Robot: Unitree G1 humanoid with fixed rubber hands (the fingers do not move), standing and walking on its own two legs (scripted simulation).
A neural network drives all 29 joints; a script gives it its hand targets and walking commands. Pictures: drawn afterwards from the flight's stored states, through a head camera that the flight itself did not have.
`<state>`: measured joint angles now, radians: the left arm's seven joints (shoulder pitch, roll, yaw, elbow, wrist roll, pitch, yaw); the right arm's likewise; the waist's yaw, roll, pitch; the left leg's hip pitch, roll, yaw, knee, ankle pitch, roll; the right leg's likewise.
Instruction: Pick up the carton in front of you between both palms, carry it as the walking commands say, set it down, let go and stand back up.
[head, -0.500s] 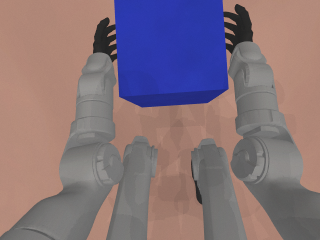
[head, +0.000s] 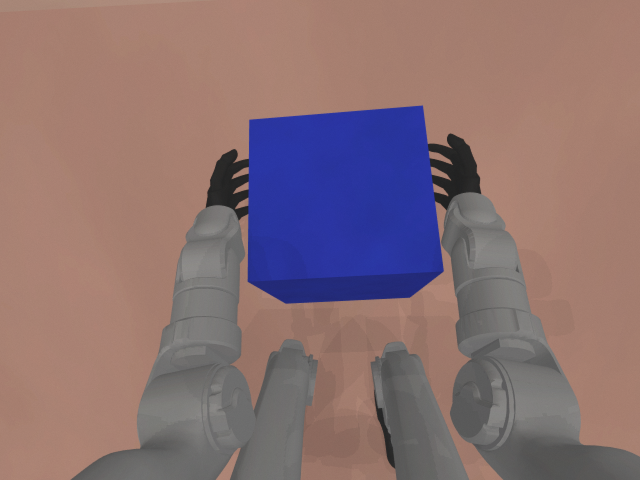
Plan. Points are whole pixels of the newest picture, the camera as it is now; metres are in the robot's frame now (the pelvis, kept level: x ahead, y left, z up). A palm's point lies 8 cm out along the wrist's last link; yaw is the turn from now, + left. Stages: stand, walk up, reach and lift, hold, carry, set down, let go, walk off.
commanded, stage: reach and lift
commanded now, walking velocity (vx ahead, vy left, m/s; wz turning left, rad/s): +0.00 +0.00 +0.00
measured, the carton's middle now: (341, 222) +0.44 +0.01 -0.11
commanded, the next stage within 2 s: hold in 1.82 s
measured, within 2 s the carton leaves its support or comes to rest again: neither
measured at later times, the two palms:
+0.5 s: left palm (182, 190) +0.38 +0.15 +0.12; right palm (538, 174) +0.39 -0.15 +0.12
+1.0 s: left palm (126, 181) +0.35 +0.15 +0.20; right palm (625, 157) +0.36 -0.15 +0.21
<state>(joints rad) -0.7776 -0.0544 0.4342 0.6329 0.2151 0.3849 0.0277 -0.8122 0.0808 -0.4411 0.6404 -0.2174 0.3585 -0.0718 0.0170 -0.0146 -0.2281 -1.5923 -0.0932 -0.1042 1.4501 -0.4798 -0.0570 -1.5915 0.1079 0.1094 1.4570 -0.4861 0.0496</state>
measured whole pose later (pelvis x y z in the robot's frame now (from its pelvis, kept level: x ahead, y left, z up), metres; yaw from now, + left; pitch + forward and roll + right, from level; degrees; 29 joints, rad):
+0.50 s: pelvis +0.06 +0.00 +0.14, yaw +0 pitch +17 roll +1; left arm -0.36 -0.13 0.32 0.54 0.21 0.37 0.03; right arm -0.39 0.15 -0.33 0.54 -0.21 0.35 -0.05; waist 0.01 -0.01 -0.19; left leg -0.76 -0.07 -0.13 0.84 -0.37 -0.03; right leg -0.77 0.08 0.14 0.86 -0.37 0.02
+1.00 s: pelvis +0.06 +0.00 +0.18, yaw +0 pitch -3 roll +0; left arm -0.30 -0.16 0.30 0.42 0.28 0.62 0.00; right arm -0.33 0.17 -0.31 0.42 -0.31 0.59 -0.01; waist 0.00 -0.01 -0.03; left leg -0.20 -0.05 -0.14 0.49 -0.24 -0.02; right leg -0.20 0.05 0.15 0.50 -0.24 0.02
